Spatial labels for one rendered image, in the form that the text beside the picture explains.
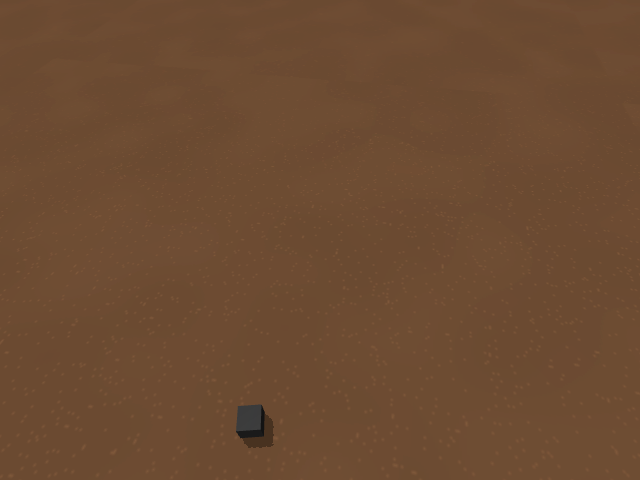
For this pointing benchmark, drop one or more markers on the cube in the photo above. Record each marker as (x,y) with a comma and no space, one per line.
(250,421)

